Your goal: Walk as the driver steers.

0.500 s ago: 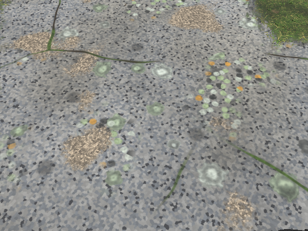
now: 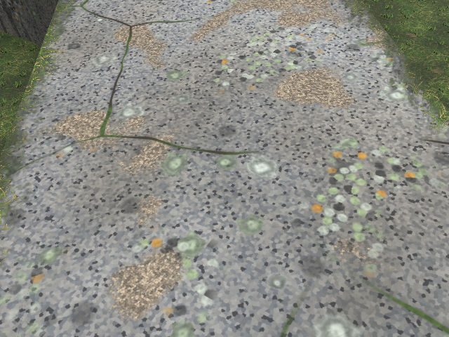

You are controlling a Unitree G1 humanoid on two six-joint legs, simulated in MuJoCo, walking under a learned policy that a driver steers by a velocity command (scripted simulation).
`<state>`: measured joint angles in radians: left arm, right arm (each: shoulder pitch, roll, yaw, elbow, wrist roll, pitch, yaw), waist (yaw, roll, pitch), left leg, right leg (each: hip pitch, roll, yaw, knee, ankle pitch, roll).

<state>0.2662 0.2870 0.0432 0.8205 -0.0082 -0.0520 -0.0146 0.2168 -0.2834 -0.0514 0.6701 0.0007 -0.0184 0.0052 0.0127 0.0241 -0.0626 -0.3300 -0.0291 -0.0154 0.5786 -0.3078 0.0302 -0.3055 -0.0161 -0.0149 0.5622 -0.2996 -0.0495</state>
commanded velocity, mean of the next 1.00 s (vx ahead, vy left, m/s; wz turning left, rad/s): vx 0.37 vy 0.00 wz -0.25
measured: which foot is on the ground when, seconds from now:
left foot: up 0.00-0.40, down 0.42-0.84, up 0.86-1.00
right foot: down 0.00-0.42, up 0.44-0.80, down 0.82-1.00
